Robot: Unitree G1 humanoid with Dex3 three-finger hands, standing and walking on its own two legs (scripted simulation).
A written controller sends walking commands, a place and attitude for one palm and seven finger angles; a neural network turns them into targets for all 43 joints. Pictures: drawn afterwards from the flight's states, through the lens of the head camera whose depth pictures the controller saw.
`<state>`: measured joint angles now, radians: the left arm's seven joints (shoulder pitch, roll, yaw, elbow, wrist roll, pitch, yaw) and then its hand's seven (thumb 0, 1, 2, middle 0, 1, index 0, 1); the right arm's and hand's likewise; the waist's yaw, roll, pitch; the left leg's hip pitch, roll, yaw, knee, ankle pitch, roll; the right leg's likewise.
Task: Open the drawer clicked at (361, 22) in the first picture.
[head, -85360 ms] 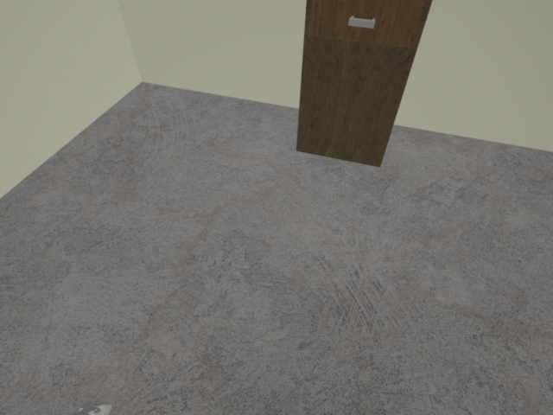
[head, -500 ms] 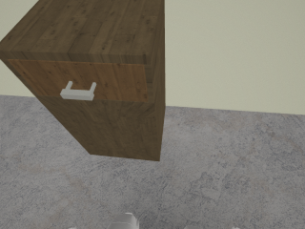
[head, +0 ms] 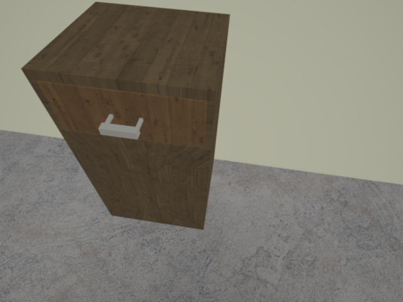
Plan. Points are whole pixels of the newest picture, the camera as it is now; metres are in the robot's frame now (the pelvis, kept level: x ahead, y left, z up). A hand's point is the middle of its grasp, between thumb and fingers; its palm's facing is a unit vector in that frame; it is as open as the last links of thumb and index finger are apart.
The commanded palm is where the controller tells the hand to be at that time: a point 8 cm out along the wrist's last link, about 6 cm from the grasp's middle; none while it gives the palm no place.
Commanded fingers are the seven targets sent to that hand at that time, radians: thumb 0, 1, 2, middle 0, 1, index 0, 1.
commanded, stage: come to a stop and stand still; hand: left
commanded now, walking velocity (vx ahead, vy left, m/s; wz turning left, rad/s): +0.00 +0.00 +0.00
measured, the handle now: (122, 125) +0.54 +0.27 -0.02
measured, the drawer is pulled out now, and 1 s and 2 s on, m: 0.00 0.00 0.00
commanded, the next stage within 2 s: look again from close up in 0.68 s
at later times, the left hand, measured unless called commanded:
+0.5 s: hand out of the picture +0.01 +0.20 -0.18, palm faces +0.00 -0.99 -0.17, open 7.4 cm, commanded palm none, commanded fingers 0.00 0.90 0.90 -0.20 -0.30 -0.20 -0.30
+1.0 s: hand out of the picture +0.03 +0.20 -0.18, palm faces -0.02 -0.98 -0.22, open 7.4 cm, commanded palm none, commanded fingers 0.00 0.90 0.90 -0.20 -0.30 -0.20 -0.30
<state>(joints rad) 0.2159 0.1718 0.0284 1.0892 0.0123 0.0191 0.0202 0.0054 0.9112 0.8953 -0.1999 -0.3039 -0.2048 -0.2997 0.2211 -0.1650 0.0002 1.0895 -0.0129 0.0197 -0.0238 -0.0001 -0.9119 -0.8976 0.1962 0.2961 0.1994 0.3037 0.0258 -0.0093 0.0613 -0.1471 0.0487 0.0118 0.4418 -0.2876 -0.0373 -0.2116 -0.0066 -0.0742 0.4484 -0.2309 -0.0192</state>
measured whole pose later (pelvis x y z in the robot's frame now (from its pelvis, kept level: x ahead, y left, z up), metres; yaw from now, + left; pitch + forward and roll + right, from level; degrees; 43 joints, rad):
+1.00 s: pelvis +0.02 +0.03 -0.01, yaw -2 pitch -1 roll +0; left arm 0.27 0.15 -0.02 1.11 0.01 -0.01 0.04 0.01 0.91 0.90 -0.20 -0.30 -0.20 -0.30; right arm 0.30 -0.18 0.01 1.05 -0.01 -0.02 -0.03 0.00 -0.92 -0.90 0.20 0.30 0.20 0.30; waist 0.00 0.03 0.01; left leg -0.13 0.02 0.05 0.51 -0.36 0.00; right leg -0.22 -0.04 -0.03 0.54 -0.30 0.02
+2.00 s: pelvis -0.02 +0.05 -0.01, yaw -2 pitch +0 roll +2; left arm 0.25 0.16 0.04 0.99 0.04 0.00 0.04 0.00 0.90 0.90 -0.20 -0.30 -0.20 -0.30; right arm 0.25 -0.19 -0.03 0.98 -0.02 0.05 0.00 0.00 -0.91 -0.90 0.20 0.30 0.20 0.30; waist 0.03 0.01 0.04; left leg -0.39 -0.04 0.06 0.93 -0.50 0.00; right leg -0.32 -0.10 -0.05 0.66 -0.35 0.02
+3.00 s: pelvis +0.01 +0.13 +0.00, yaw -3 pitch -1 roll +0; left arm 0.30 0.14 -0.02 1.09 0.01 -0.01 0.03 0.01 0.91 0.90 -0.20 -0.30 -0.20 -0.30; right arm 0.33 -0.13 0.03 1.11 -0.01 -0.02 -0.02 0.00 -0.91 -0.90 0.20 0.30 0.20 0.30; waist 0.00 0.01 0.01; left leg -0.19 -0.01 0.07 0.49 -0.28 0.03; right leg -0.18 -0.02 -0.03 0.51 -0.30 0.00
